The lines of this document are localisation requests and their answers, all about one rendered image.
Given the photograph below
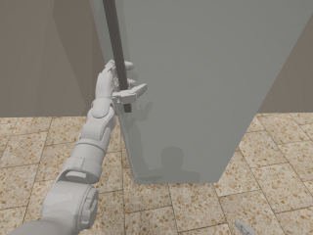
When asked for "right robot hand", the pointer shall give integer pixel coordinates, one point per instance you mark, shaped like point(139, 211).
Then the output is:
point(245, 229)

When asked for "handle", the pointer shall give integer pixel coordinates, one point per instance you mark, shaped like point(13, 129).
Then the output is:
point(114, 32)

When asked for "fridge door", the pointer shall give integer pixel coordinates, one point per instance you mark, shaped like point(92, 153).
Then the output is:
point(208, 66)

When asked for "left robot hand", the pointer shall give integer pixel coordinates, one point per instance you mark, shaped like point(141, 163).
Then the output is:
point(108, 87)

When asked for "left robot forearm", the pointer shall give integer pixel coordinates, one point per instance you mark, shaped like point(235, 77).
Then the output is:
point(85, 162)

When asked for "left robot upper arm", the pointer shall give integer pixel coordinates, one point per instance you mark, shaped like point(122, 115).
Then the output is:
point(69, 208)

